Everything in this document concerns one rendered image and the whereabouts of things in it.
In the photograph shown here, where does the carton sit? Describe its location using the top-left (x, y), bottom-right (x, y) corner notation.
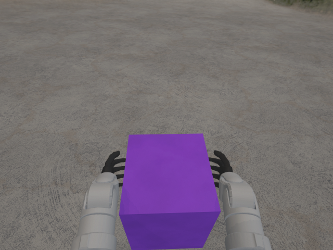
top-left (119, 133), bottom-right (221, 250)

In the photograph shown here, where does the left robot hand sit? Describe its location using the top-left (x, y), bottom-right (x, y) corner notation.
top-left (101, 151), bottom-right (126, 187)

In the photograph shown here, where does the robot right forearm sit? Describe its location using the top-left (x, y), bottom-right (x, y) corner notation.
top-left (219, 172), bottom-right (272, 250)

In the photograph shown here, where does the right robot hand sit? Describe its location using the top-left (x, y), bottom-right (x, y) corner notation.
top-left (209, 150), bottom-right (233, 188)

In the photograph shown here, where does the robot left forearm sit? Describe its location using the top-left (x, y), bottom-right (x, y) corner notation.
top-left (70, 172), bottom-right (119, 250)

